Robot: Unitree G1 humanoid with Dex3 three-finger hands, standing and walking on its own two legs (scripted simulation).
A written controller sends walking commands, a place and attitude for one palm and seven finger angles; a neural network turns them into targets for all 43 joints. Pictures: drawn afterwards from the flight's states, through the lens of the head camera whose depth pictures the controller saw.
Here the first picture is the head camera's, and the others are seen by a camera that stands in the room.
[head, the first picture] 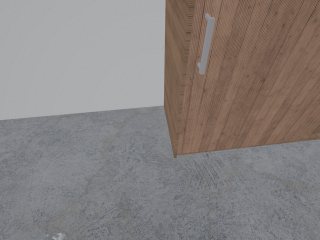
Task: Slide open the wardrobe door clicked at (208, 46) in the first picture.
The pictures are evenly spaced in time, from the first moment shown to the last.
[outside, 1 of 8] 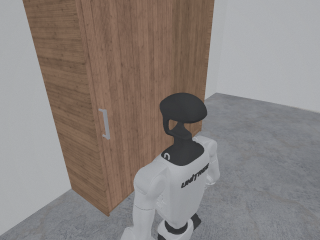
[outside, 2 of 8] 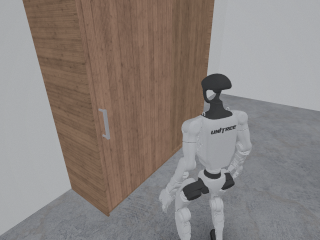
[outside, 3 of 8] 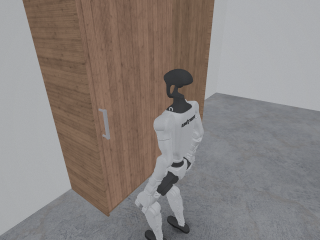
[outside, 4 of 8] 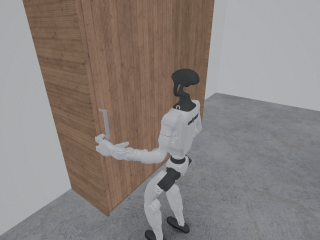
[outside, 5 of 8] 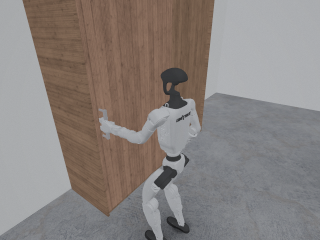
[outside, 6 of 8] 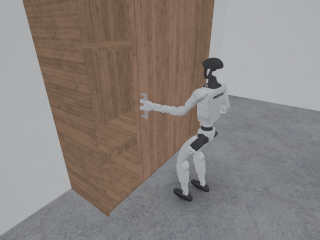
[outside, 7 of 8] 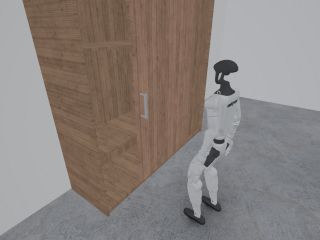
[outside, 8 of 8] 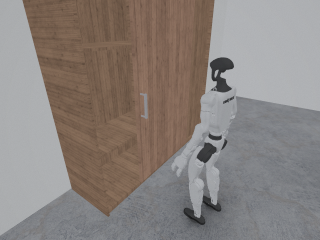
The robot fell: no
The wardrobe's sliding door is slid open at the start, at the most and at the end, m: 0.00 0.42 0.42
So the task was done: yes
